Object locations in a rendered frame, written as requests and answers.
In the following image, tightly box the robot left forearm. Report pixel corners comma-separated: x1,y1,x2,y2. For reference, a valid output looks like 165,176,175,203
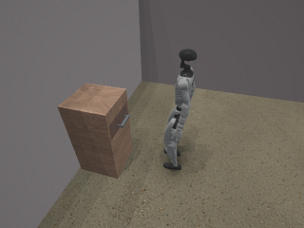
176,104,189,131

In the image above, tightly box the left robot hand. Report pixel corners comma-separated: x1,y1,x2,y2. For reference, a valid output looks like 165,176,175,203
170,128,182,143

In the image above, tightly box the handle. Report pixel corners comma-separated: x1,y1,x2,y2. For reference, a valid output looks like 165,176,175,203
116,115,130,128

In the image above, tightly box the robot right foot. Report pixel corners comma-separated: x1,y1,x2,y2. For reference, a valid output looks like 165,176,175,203
163,149,181,157

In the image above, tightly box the cabinet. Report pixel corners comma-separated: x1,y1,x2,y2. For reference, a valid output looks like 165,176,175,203
57,83,133,179

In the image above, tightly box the robot right upper arm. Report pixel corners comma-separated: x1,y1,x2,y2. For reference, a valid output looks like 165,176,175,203
190,67,196,93

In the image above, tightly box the drawer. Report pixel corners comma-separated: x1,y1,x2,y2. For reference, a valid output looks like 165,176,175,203
109,103,128,141

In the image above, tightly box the left robot thigh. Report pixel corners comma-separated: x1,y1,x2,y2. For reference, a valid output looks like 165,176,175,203
163,115,180,148

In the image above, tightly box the robot right forearm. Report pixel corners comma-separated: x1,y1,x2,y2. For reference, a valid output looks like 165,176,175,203
190,91,194,102

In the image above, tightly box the robot left upper arm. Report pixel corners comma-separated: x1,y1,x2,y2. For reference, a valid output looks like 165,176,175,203
178,78,191,110

